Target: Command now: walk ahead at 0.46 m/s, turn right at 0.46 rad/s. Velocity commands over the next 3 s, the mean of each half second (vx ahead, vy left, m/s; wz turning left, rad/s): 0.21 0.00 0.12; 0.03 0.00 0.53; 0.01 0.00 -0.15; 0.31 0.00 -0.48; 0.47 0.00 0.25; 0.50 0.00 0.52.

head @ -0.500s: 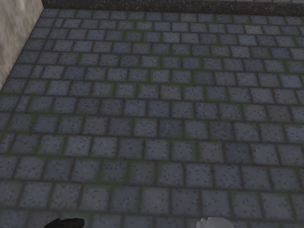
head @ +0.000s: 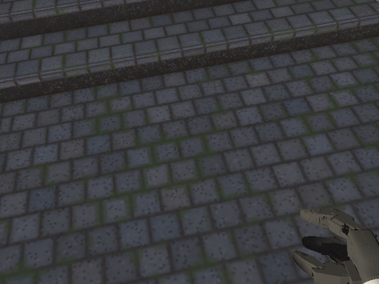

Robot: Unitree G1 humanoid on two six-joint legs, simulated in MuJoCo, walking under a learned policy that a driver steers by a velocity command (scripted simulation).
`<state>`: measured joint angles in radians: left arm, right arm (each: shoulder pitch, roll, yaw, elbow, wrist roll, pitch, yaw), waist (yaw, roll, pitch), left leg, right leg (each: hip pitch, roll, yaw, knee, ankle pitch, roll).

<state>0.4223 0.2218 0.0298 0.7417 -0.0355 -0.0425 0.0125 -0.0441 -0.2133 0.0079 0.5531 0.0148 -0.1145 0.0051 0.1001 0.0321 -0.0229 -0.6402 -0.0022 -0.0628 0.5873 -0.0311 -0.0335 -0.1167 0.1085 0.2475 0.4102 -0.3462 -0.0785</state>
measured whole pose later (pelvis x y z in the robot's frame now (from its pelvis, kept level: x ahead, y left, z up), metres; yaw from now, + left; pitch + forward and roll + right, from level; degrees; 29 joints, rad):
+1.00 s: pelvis +0.15 +0.06 -0.01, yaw +26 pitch +2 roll -1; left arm 0.18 0.30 0.08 0.71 0.01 0.00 0.03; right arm 0.17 -0.27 -0.07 0.58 0.00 0.05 0.01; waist 0.03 -0.03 0.02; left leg -0.34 -0.01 0.01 0.60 -0.33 0.03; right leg -0.41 -0.12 -0.08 0.77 -0.45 0.06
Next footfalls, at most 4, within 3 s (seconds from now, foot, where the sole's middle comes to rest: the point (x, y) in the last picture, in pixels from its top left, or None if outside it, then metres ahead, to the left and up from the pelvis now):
0.06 left None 0.21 0.13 -0.78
0.54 right None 0.27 -0.07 -0.78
0.96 left None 0.15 0.18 -0.78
1.52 right None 0.18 -0.05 -0.78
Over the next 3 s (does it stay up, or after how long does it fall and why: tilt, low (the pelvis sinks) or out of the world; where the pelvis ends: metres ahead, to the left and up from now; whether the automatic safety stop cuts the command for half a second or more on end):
stays up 0.75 0.21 -0.02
